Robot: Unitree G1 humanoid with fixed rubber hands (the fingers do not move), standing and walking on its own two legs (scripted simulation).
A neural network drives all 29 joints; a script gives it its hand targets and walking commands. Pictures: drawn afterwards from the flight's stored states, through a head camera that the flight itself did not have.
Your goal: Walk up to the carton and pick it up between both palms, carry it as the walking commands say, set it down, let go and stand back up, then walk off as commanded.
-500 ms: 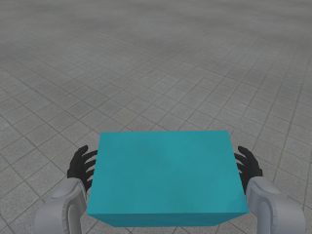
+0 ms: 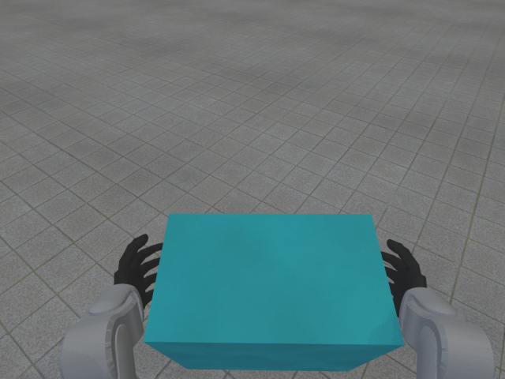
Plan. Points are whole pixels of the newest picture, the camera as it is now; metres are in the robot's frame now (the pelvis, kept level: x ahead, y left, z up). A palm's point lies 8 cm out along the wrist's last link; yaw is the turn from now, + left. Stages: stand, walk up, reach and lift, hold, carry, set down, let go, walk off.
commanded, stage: carry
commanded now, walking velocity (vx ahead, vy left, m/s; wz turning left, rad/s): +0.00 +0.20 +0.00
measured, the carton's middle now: (267, 301) +0.27 -0.01 +0.01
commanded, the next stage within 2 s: none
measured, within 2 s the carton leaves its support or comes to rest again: neither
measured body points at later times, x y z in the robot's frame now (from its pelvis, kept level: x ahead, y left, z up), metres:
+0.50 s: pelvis -0.02 +0.08 -0.01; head -0.04 +0.10 +0.44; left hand +0.23 +0.27 +0.08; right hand +0.23 -0.11 +0.09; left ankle +0.01 +0.11 -0.73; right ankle -0.01 -0.09 -0.73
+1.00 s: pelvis -0.06 +0.15 +0.00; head -0.07 +0.17 +0.45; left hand +0.18 +0.35 +0.08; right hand +0.19 -0.03 +0.09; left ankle -0.04 +0.24 -0.74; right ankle -0.05 -0.03 -0.73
